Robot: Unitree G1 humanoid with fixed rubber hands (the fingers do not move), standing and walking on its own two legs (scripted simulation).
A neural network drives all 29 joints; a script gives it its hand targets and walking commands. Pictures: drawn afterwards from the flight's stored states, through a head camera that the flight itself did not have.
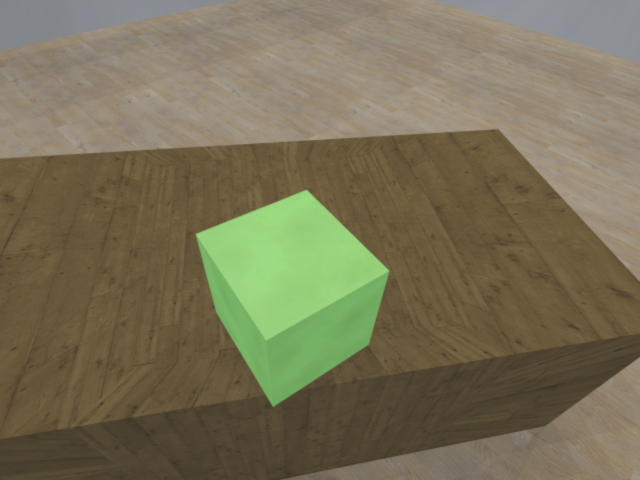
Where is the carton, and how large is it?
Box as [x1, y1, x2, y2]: [196, 190, 388, 406]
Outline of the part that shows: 306,190 196,234 216,312 273,406 368,344 388,273 388,270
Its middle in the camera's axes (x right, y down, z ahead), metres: -0.05 +0.09 +0.65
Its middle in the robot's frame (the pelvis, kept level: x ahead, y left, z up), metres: +0.44 +0.04 -0.07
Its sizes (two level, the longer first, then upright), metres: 0.215 0.202 0.214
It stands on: a pedestal, 0.58 m high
